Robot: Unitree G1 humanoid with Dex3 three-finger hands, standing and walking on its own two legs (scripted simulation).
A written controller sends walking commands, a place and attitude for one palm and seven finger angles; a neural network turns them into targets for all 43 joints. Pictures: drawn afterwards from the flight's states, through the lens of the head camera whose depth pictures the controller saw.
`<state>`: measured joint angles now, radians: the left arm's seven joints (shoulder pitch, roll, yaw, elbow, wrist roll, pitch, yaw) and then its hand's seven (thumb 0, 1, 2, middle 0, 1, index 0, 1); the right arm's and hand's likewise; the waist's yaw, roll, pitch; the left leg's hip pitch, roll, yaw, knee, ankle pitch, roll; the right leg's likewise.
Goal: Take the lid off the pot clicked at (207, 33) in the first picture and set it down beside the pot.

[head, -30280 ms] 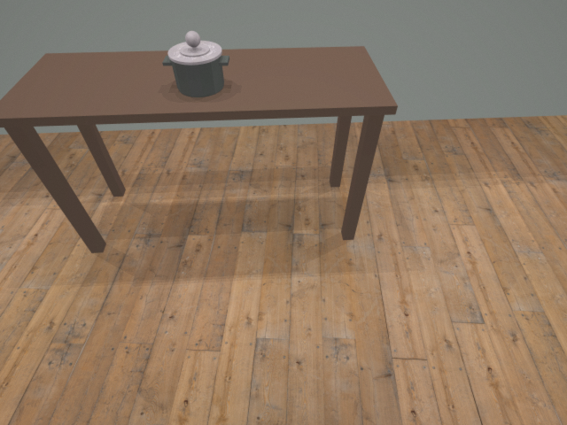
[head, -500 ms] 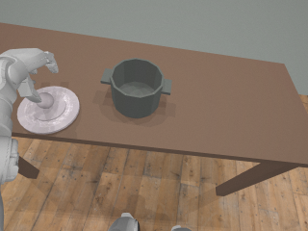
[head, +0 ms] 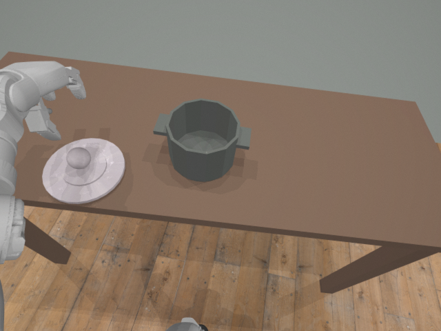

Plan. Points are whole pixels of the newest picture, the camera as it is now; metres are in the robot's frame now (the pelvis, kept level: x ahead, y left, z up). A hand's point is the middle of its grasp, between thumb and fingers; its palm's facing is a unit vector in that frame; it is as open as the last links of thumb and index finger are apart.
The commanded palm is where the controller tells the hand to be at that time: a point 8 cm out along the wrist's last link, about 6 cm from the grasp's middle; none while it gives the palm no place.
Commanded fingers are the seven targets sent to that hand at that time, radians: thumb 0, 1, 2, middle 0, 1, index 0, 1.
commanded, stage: raise the empty hand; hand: left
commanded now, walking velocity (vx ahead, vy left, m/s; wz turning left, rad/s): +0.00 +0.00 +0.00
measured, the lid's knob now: (78, 158) +0.45 +0.29 +0.00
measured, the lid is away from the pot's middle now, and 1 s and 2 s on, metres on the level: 0.26 0.26 0.26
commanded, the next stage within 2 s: draw the hand back to the body in 0.50 s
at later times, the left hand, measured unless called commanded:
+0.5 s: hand (37, 91) +0.46 +0.30 +0.16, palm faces -0.39 -0.09 -0.92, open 11.0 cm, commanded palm +0.50 +0.28 +0.23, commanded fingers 0.00 -0.05 0.72 -0.38 -0.80 -0.38 -0.80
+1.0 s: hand (35, 110) +0.43 +0.29 +0.15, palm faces -0.36 -0.07 -0.93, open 11.0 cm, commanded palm +0.42 +0.28 +0.22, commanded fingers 0.00 -0.05 0.72 -0.38 -0.80 -0.38 -0.80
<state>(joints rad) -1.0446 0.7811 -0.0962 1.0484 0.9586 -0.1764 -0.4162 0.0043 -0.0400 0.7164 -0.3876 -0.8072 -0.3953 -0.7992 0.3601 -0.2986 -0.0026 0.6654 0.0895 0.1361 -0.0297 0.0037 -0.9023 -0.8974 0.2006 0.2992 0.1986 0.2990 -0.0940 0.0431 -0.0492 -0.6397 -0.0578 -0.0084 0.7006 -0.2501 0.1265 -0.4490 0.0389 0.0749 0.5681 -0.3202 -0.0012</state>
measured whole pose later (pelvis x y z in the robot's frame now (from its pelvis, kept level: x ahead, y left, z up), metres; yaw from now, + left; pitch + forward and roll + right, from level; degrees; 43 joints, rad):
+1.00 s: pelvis +0.00 +0.00 +0.01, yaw +1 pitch +7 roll -4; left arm -0.88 0.77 -0.04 0.80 0.89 -0.14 -0.49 0.00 -0.04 0.72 -0.39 -0.81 -0.40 -0.80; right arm 0.28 -0.29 -0.01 0.62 0.09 0.20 0.01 0.01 -0.90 -0.90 0.20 0.30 0.20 0.30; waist -0.06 0.05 -0.02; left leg -0.50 -0.08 -0.01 0.57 -0.19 0.13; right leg -0.32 0.01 0.06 0.46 -0.27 0.01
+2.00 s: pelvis +0.04 -0.11 +0.02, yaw +0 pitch -2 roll +0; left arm 0.02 0.39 0.37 -0.01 -0.11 -0.07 0.07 0.01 0.69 0.86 -0.24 -0.41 -0.25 -0.40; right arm 0.15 -0.26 0.00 0.67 0.06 0.00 -0.05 0.01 -0.90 -0.90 0.20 0.30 0.20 0.30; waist 0.03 0.06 0.01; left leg -0.19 0.02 -0.03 0.45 -0.23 -0.01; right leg -0.05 0.10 0.07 0.38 -0.30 -0.07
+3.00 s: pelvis +0.02 -0.06 +0.02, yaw +1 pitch -4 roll -2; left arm 0.56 0.34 0.28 -0.52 -0.09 -0.11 0.09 0.02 0.89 0.90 -0.21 -0.31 -0.21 -0.30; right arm 0.16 -0.21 0.03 0.65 0.02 -0.06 -0.07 0.01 -0.90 -0.90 0.20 0.30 0.18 0.30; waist 0.07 0.05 0.03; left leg -0.19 -0.04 -0.02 0.45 -0.20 0.05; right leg -0.02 0.04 0.06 0.35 -0.26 0.00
